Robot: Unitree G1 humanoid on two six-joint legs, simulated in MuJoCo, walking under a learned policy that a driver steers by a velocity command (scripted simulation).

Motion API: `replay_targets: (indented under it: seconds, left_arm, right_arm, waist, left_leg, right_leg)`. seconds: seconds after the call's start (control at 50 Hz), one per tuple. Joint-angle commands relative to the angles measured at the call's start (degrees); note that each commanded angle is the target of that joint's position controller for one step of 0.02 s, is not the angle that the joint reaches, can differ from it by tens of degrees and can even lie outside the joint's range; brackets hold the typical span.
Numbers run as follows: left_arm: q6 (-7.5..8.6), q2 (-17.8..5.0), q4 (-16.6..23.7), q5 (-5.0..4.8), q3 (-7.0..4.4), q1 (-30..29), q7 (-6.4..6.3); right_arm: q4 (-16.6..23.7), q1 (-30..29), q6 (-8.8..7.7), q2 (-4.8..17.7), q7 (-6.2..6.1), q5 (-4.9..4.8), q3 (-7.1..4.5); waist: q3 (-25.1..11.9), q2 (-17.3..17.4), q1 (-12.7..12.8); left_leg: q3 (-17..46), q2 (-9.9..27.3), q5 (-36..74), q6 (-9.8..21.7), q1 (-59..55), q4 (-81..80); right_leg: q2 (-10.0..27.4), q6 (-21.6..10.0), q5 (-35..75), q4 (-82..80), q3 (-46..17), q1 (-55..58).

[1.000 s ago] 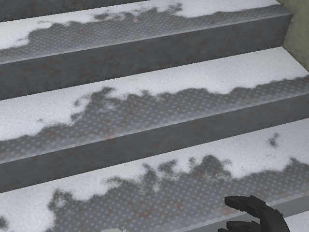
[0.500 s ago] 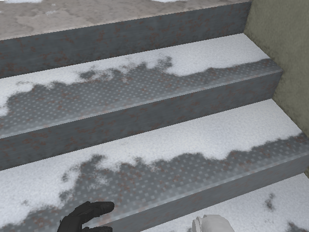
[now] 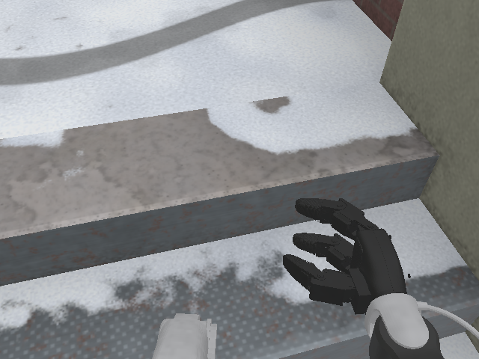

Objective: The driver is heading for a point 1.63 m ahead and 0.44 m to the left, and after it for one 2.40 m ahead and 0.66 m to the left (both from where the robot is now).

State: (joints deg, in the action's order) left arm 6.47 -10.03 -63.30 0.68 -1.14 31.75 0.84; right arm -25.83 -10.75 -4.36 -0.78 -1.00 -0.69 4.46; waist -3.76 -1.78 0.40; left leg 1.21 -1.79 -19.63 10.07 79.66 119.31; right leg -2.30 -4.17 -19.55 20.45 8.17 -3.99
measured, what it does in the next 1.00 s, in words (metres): climbs, turning left: left foot 0.16 m higher, then right foot 0.16 m higher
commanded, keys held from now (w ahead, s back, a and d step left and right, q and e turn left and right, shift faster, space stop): w+q+shift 0.66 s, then w+shift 0.16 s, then w+e+shift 0.18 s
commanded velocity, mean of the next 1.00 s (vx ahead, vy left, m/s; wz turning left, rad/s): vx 1.00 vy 0.00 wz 0.60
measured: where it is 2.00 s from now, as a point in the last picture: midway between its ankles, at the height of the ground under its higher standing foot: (119, 9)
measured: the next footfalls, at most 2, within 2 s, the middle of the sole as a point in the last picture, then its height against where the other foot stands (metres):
left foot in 0.12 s outside the picture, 0.16 m higher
right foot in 0.46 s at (275, 270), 0.16 m higher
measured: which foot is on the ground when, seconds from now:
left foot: up 0.00-0.10, down 0.12-0.46, up 0.48-0.84, down 0.86-1.00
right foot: down 0.00-0.12, up 0.14-0.44, down 0.46-0.86, up 0.88-1.00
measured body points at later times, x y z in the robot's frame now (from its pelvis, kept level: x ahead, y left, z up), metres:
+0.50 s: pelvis +0.44 +0.03 +0.21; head +0.48 +0.03 +0.65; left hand +0.69 +0.25 +0.22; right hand +0.49 -0.23 +0.07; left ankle +0.23 +0.07 -0.47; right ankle +0.59 -0.06 -0.42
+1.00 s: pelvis +0.84 +0.23 +0.42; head +0.85 +0.21 +0.87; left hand +0.76 +0.48 +0.32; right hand +1.08 +0.10 +0.30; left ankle +0.81 +0.28 -0.25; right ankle +0.80 +0.02 -0.07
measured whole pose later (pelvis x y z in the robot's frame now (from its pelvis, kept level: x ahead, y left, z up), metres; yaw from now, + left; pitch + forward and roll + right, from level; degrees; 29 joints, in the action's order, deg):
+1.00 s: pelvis +0.84 +0.23 +0.42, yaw +34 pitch +3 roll +2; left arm 6.8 -11.1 -41.1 0.8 -4.1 21.8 1.2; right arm -45.9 14.0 -3.2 12.0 1.2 2.5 -3.3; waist -3.8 -0.3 2.9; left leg -5.3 -6.7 -27.1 6.0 30.3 54.8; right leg -0.2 -6.5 -9.5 102.2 -7.6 -30.7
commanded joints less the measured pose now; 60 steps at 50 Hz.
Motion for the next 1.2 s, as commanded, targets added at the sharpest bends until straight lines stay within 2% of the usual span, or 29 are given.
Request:
replay_targets:
  seconds: [0.02,0.08,0.12,0.14,0.16,0.18,0.2,0.28,0.36,0.4,0.42,0.44,0.46,0.48,0.5,0.52,0.56,0.6,0.7,0.78,0.84,0.86,0.88,0.9,0.92,0.98,1.02,1.1,1.2]
  left_arm:
    - [2.54,-5.0,7.2,-4.24,0.89,-6.8,-2.17]
    - [3.57,-21.6,12.9,-4.19,-4.90,-9.3,-2.99]
    - [2.48,-16.8,19.0,-2.55,-5.83,-15.0,-1.18]
    - [3.26,-7.1,23.0,0.50,-4.20,-20.9,-0.07]
    - [3.83,-1.0,29.7,2.51,-2.63,-12.0,1.58]
    - [3.78,0.4,32.3,3.28,-1.62,-16.2,1.73]
    - [3.66,3.6,35.6,3.44,-0.34,-20.3,1.39]
    - [-0.37,7.6,42.3,3.80,4.56,-33.0,-1.17]
    - [-0.64,6.3,52.5,4.31,6.32,-49.7,-2.73]
    - [-0.23,3.5,47.0,0.90,5.27,-38.2,-2.18]
    - [-0.76,0.6,43.7,-0.45,2.84,-25.0,-3.08]
    - [-2.33,-5.6,40.4,-0.07,-0.72,-11.1,-3.63]
    - [-2.58,-10.2,36.3,1.36,-2.75,-5.5,-3.23]
    - [-1.65,-14.6,34.8,1.24,-4.21,-6.0,-2.90]
    - [-1.47,-16.8,33.8,2.32,-4.96,-12.4,-3.63]
    - [-1.59,-11.6,34.1,1.94,-4.42,-20.2,-3.11]
    - [0.10,-1.8,23.4,0.43,-1.97,-18.5,-1.74]
    - [0.90,3.0,14.1,1.68,-1.20,-11.7,-0.72]
    - [3.81,0.9,6.9,2.27,-0.16,-11.9,-0.05]
    - [2.05,-6.3,8.7,-2.67,-0.69,-8.5,-1.94]
    - [2.93,-25.6,14.4,-3.47,-6.43,-6.8,-2.60]
    - [2.32,-25.3,16.9,-2.97,-7.39,-10.1,-1.45]
    - [2.79,-15.7,19.3,-1.54,-6.16,-8.0,-0.04]
    - [3.89,-8.9,24.5,-1.21,-5.07,-10.1,2.52]
    - [4.06,-5.7,28.6,-0.68,-4.57,-13.2,2.10]
    - [1.00,2.7,31.5,1.32,-0.71,-16.7,0.31]
    - [-2.42,0.4,29.1,0.79,-0.98,-13.4,0.21]
    - [-4.06,-4.0,33.2,0.43,-1.10,-24.1,0.76]
    - [-3.99,-5.8,30.5,-0.19,-1.15,-26.2,3.07]
  right_arm:
    - [-2.1,10.0,1.14,8.0,0.91,-0.89,-1.16]
    - [-7.0,23.5,2.51,13.6,-0.13,-0.29,-4.31]
    - [-9.0,29.3,1.37,19.8,0.24,0.50,-7.74]
    - [-12.5,26.8,0.64,20.9,1.70,-0.46,-9.77]
    - [-11.4,17.4,2.21,23.1,1.59,1.35,-10.44]
    - [-12.8,18.9,2.16,18.7,1.50,1.82,-9.56]
    - [-17.1,23.5,1.81,16.0,1.03,2.24,-8.80]
    - [-24.3,30.5,-1.86,13.6,0.87,2.06,-7.37]
    - [-27.6,37.3,-2.91,18.5,0.01,1.40,-8.08]
    - [-21.9,33.0,-2.20,20.8,-1.48,-2.16,-9.01]
    - [-20.8,32.3,-3.48,27.0,-1.05,-2.00,-11.00]
    - [-17.2,24.7,-4.71,34.5,0.13,-1.07,-14.10]
    - [-15.8,22.1,-5.74,32.6,1.49,-0.91,-14.53]
    - [-13.6,17.2,-8.01,22.1,3.78,2.06,-12.62]
    - [-10.8,24.9,-7.44,16.3,4.07,0.98,-11.94]
    - [-8.9,24.3,-5.51,15.7,3.21,2.91,-11.34]
    - [-5.8,18.7,-2.40,9.7,3.22,5.15,-8.66]
    - [-3.8,16.0,0.32,4.2,3.16,4.04,-5.63]
    - [3.3,2.2,3.96,4.0,0.26,1.51,-4.07]
    - [0.0,8.4,4.02,10.4,2.63,1.52,-4.13]
    - [-4.3,25.6,4.33,16.3,2.27,0.45,-7.25]
    - [-5.3,31.3,4.49,18.8,2.26,0.97,-8.61]
    - [-4.1,25.0,3.72,25.4,2.54,1.47,-11.05]
    - [-6.5,24.3,3.72,27.9,2.57,2.84,-11.92]
    - [-7.7,23.7,2.48,25.8,2.53,3.43,-11.82]
    - [-19.9,28.1,-1.73,14.3,1.80,3.94,-8.95]
    - [-21.3,29.1,-2.70,11.4,1.52,3.58,-7.85]
    - [-22.8,27.2,-5.08,16.0,1.61,1.70,-7.99]
    - [-22.0,30.9,-6.66,23.5,0.75,0.46,-9.22]
  waist:
    - [0.5,4.9,-8.0]
    - [-15.3,-9.0,-14.2]
    - [-14.6,-6.2,-15.8]
    - [-5.9,10.7,-11.3]
    - [-12.2,14.5,-0.1]
    - [-10.6,3.5,-1.1]
    - [1.0,-1.2,0.3]
    - [14.7,-2.6,3.0]
    - [13.2,1.7,-0.1]
    - [-3.0,-5.1,3.3]
    - [-14.0,1.4,9.9]
    - [-24.8,6.7,18.5]
    - [-29.3,0.2,21.0]
    - [-22.5,-11.4,18.1]
    - [-26.9,-24.5,10.6]
    - [-22.2,-11.9,4.6]
    - [-2.0,3.6,0.7]
    - [4.6,1.6,-1.1]
    - [16.3,-1.5,-6.2]
    - [4.6,6.1,-9.1]
    - [-16.1,-6.3,-15.7]
    - [-18.3,-8.0,-18.2]
    - [-19.0,-2.0,-12.0]
    - [-21.4,13.9,-9.1]
    - [-17.8,6.2,-7.3]
    - [1.3,-4.2,-0.7]
    - [4.4,-3.3,1.6]
    - [12.0,2.7,2.3]
    - [6.1,4.9,0.2]
  left_leg:
    - [-16.2,-1.6,7.4,-1.7,-52.7,-30.0]
    - [-17.2,-5.1,-1.7,-0.9,-56.6,-45.6]
    - [-4.4,-7.8,-6.3,2.5,-64.6,-73.6]
    - [14.6,-3.4,5.8,5.7,-68.6,-84.2]
    - [44.8,8.1,10.3,14.1,-77.1,-95.1]
    - [51.5,10.2,-8.2,15.1,-75.1,-101.0]
    - [47.1,10.0,-9.9,12.9,-69.6,-102.7]
    - [22.9,4.4,1.6,4.4,-55.0,-103.5]
    - [21.3,4.7,9.4,4.6,-51.2,-116.4]
    - [14.6,0.9,55.7,6.0,-30.9,-118.2]
    - [14.9,3.0,81.0,5.7,-38.7,-105.4]
    - [17.5,6.3,98.5,3.0,-51.5,-88.6]
    - [16.4,3.5,101.3,0.8,-56.9,-70.9]
    - [13.9,-5.6,33.1,-2.4,-51.2,-44.0]
    - [14.7,-11.0,12.3,-5.6,-35.7,-15.8]
    - [10.0,-5.7,12.8,-4.7,-28.9,-2.9]
    - [6.4,-0.5,13.0,-1.0,-17.9,1.2]
    - [7.3,-0.7,6.8,1.4,-7.5,14.1]
    - [4.0,-1.8,-6.8,1.3,-0.8,10.2]
    - [-14.2,-1.8,1.3,2.4,-42.3,-31.9]
    - [-13.9,-9.1,-6.8,-0.7,-65.6,-50.0]
    - [-7.9,-9.4,-10.5,0.0,-72.5,-64.5]
    - [15.8,0.5,-20.1,5.4,-76.2,-74.6]
    - [50.5,13.2,-22.3,9.2,-80.9,-96.0]
    - [53.8,15.8,-15.0,7.2,-80.9,-99.4]
    - [29.4,13.1,-2.5,2.6,-68.0,-92.6]
    - [20.2,12.7,6.5,0.3,-65.5,-96.2]
    - [-0.1,6.8,21.4,-4.8,-57.7,-112.4]
    - [-11.6,7.7,50.6,-7.1,-72.9,-118.1]
  right_leg:
    - [6.4,-3.3,59.9,-20.4,3.6,-32.7]
    - [15.7,-4.9,120.7,6.3,1.9,1.1]
    - [12.4,-4.9,98.6,42.8,-0.4,0.7]
    - [1.0,-2.7,22.5,68.3,-4.7,-23.9]
    - [-3.8,0.4,13.9,94.6,-13.1,-43.2]
    - [-2.8,0.1,12.6,106.6,-14.5,-51.4]
    - [-1.4,-0.5,10.9,108.2,-14.5,-59.2]
    - [4.4,-1.7,-3.9,105.6,-10.8,-72.1]
    - [8.1,-1.3,-18.3,85.5,-8.0,-67.7]
    - [0.7,-0.2,0.5,56.9,2.4,-5.3]
    - [-0.8,-0.3,0.8,55.4,-1.4,7.5]
    - [1.0,-1.6,-4.3,47.9,-7.5,10.6]
    - [1.0,-1.9,-9.6,36.6,-9.0,11.9]
    - [12.0,-5.4,-4.6,21.0,-24.8,10.8]
    - [26.0,-11.2,12.5,2.5,-59.9,13.8]
    - [26.9,-12.6,-8.6,2.8,-60.9,8.7]
    - [22.2,-7.5,-25.8,2.7,-43.1,-3.7]
    - [19.7,-2.9,-10.7,1.6,-26.9,-5.9]
    - [18.9,0.9,13.9,-15.1,-2.4,-16.3]
    - [11.3,-2.4,50.1,-24.2,10.9,-22.7]
    - [17.7,-6.3,111.5,5.6,4.7,-0.1]
    - [16.9,-5.5,106.7,24.5,1.0,1.3]
    - [9.2,-2.7,45.2,52.9,-3.5,-8.2]
    - [-3.6,-0.4,11.8,79.9,-13.5,-31.1]
    - [-2.9,-0.8,11.8,93.0,-22.4,-40.8]
    - [3.9,-4.0,4.7,90.6,-18.8,-51.5]
    - [4.7,-3.6,2.1,84.1,-18.6,-50.8]
    - [5.6,-1.6,9.9,50.3,-12.3,-43.8]
    - [2.7,-3.4,29.6,23.5,-0.3,-24.2]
